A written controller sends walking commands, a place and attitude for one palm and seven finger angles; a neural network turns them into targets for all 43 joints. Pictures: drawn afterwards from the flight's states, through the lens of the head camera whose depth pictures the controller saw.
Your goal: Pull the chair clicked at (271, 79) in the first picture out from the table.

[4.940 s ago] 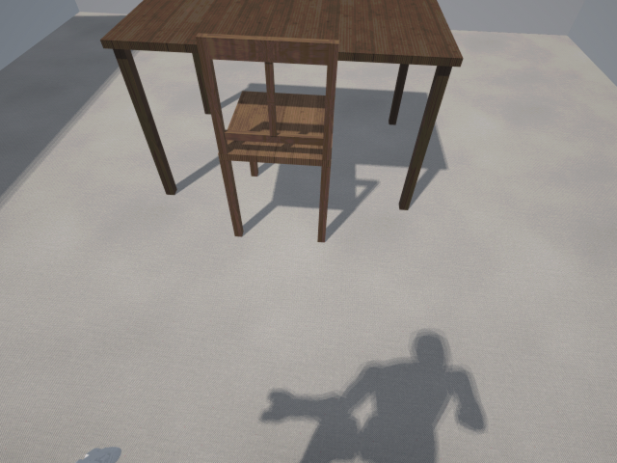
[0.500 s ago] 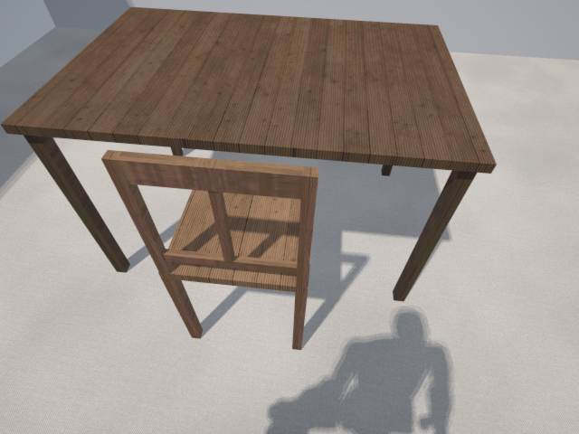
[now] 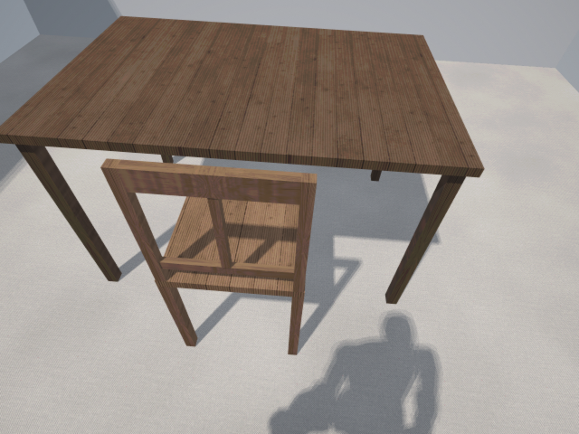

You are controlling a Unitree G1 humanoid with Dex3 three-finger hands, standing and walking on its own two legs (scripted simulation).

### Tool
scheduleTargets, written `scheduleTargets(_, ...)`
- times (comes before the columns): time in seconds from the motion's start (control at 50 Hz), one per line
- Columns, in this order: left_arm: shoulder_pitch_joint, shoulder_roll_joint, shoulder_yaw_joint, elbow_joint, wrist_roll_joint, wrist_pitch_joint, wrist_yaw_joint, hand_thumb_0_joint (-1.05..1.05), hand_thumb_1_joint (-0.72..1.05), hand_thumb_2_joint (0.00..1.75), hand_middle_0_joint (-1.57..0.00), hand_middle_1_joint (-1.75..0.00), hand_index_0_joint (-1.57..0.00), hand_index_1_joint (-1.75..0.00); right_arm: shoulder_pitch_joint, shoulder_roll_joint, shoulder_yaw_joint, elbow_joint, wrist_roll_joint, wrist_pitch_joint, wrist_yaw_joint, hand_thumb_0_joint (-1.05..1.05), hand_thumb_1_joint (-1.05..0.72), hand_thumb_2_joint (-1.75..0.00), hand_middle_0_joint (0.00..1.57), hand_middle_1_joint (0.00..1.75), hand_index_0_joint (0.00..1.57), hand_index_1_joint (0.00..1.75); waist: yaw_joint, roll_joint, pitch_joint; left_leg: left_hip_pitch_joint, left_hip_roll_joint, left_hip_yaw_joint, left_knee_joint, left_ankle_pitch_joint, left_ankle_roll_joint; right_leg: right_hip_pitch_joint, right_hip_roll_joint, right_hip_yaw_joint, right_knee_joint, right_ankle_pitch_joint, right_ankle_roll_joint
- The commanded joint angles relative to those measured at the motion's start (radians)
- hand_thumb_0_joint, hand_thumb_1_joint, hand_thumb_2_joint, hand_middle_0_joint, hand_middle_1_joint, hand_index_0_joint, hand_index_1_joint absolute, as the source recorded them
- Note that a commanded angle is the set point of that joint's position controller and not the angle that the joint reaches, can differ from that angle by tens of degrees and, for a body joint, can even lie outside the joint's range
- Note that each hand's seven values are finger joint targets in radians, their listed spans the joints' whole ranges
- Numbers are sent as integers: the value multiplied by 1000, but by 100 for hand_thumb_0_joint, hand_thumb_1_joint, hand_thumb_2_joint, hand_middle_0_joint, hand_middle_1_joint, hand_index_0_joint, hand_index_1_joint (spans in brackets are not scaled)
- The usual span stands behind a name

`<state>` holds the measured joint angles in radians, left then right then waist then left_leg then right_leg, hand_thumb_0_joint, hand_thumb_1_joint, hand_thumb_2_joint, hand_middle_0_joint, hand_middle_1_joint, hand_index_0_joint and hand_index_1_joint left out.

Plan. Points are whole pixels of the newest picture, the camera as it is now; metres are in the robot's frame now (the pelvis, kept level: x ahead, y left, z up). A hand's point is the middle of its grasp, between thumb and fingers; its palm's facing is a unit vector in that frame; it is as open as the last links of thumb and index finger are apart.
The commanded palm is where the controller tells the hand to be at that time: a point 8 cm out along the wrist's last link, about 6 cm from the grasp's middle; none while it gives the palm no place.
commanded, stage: look again from close up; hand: left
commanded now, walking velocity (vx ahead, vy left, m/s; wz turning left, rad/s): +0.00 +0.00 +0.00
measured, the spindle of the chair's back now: (221, 233) +0.53 +0.18 -0.13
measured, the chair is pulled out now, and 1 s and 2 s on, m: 0.00 0.00 0.00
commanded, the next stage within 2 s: shuffle to correct the standing spot in 1.08 s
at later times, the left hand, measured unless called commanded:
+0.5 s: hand out of the picture +0.02 +0.18 -0.18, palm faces +0.03 -0.98 -0.21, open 7.3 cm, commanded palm none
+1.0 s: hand out of the picture -0.06 +0.17 -0.18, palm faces +0.03 -0.98 -0.20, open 7.3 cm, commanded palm none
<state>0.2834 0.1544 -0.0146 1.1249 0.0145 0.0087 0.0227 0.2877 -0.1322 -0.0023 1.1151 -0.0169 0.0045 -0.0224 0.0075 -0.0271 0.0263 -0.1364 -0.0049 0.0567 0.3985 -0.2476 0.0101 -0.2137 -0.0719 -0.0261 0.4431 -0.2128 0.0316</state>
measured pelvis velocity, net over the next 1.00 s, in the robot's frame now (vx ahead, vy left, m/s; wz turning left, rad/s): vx -0.03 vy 0.00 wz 0.00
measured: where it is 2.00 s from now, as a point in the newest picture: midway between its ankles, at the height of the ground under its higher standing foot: outside the picture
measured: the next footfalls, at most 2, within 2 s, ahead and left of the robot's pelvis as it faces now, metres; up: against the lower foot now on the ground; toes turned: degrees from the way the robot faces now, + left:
right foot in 2.00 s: +0.13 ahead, -0.11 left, +0.00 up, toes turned -1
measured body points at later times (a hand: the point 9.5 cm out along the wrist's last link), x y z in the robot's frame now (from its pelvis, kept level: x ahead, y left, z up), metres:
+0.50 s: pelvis -0.01 +0.00 -0.01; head -0.02 +0.00 +0.44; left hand +0.02 +0.23 -0.16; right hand +0.04 -0.24 -0.16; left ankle -0.02 +0.11 -0.74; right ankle +0.01 -0.14 -0.74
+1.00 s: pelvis -0.03 +0.00 +0.00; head -0.02 +0.00 +0.45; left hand -0.06 +0.22 -0.16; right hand -0.05 -0.21 -0.17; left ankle -0.02 +0.11 -0.74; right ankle +0.01 -0.14 -0.74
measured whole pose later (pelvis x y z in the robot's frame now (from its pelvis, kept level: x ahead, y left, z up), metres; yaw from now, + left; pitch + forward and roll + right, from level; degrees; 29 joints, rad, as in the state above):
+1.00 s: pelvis -0.03 +0.00 +0.00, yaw +0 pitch -2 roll +0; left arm 0.35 0.14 0.00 1.10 0.02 0.00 0.04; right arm 0.31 -0.13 -0.02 1.14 -0.01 0.01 -0.01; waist 0.00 0.00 0.05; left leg -0.19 0.00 0.06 0.46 -0.24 0.02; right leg -0.25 -0.07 -0.02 0.46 -0.18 0.04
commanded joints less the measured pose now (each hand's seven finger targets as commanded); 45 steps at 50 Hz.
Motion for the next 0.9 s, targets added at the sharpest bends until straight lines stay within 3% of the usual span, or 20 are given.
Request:
scheduleTargets(0.0, 72, 141, 22, -116, 4, -41, 24, 0, 90, 90, -20, -30, -20, -30, -20, -149, -47, -129, 6, -50, -6, 0, -90, -90, 20, 30, 20, 30, 3, 67, -82, -107, 99, -120, 13, 93, 30, 21, -32, 42, 30, 44, -62)
scheduleTargets(0.04, 77, 126, 17, -123, 1, -40, 26, 0, 90, 90, -20, -30, -20, -30, 18, -127, -38, -129, 2, -40, -3, 0, -90, -90, 20, 30, 20, 30, -12, -20, -85, -99, 80, -98, 67, 99, 23, 12, -41, 70, 9, 61, -62)
scheduleTargets(0.06, 71, 128, 21, -126, 1, -38, 27, 0, 90, 90, -20, -30, -20, -30, 22, -129, -41, -127, 3, -34, -2, 0, -90, -90, 20, 30, 20, 30, -17, -27, -54, -117, 73, -89, 79, 73, 19, -13, -46, 71, 0, 38, -59)
scheduleTargets(0.12, 70, 138, 29, -142, 1, -36, 28, 0, 90, 90, -20, -30, -20, -30, 23, -137, -45, -126, 5, -31, -3, 0, -90, -90, 20, 30, 20, 30, -17, 3, 0, -138, 79, -87, 89, 131, 17, -39, -45, 67, 20, 111, -60)
scheduleTargets(0.16, 72, 141, 30, -147, 0, -34, 29, 0, 90, 90, -20, -30, -20, -30, 21, -133, -40, -124, 4, -26, -1, 0, -90, -90, 20, 30, 20, 30, -16, -24, 3, -134, 78, -79, 94, 144, 14, -23, -46, 67, 20, 150, -58)
scheduleTargets(0.22, 61, 153, 35, -154, -1, -33, 28, 0, 90, 90, -20, -30, -20, -30, 2, -141, -42, -125, 5, -24, -1, 0, -90, -90, 20, 30, 20, 30, -14, 20, 23, -134, 83, -82, 84, 161, 13, -31, -46, 59, 24, 165, -55)
scheduleTargets(0.24, 68, 146, 31, -156, 0, -31, 28, 0, 90, 90, -20, -30, -20, -30, 2, -137, -37, -122, 3, -22, 1, 0, -90, -90, 20, 30, 20, 30, -9, 1, 11, -115, 85, -80, 80, 165, 14, -23, -40, 65, 20, 161, -54)
scheduleTargets(0.34, 48, 152, 35, -160, 0, -28, 26, 0, 90, 90, -20, -30, -20, -30, -18, -145, -35, -113, 4, -22, 4, 0, -90, -90, 20, 30, 20, 30, -8, 20, 8, -105, 92, -81, 49, 147, 13, -13, -39, 55, 5, 125, -46)
scheduleTargets(0.5, 41, 142, 34, -140, 1, -25, 23, 0, 90, 90, -20, -30, -20, -30, -28, -146, -32, -92, 6, -15, 8, 0, -90, -90, 20, 30, 20, 30, -9, 24, 63, -133, 89, -94, -13, 21, 10, -39, -37, 58, -50, -12, -35)
scheduleTargets(0.56, 53, 132, 34, -130, 2, -25, 22, 0, 90, 90, -20, -30, -20, -30, -17, -144, -31, -81, 7, -17, 8, 0, -90, -90, 20, 30, 20, 30, -8, 51, 48, -127, 93, -99, -36, 0, 13, -24, -35, 52, -56, -12, -34)
scheduleTargets(0.64, 68, 124, 34, -112, 2, -27, 21, 0, 90, 90, -20, -30, -20, -30, 1, -139, -30, -62, 9, -16, 8, 0, -90, -90, 20, 30, 20, 30, -7, 23, 49, -125, 95, -100, -51, -23, 13, -18, -35, 49, -66, -22, -32)
scheduleTargets(0.72, 86, 107, 33, -87, 2, -28, 22, 0, 90, 90, -20, -30, -20, -30, 17, -131, -30, -41, 9, -16, 7, 0, -90, -90, 20, 30, 20, 30, -8, 43, 65, -142, 96, -106, -72, -55, 12, -19, -35, 45, -64, -20, -30)
scheduleTargets(0.88, 116, 82, 33, -62, 2, -30, 24, 0, 90, 90, -20, -30, -20, -30, 60, -112, -29, -12, 10, -15, 5, 0, -90, -90, 20, 30, 20, 30, -9, 22, 72, -151, 96, -108, -83, -79, 15, -24, -34, 45, -64, -34, -31)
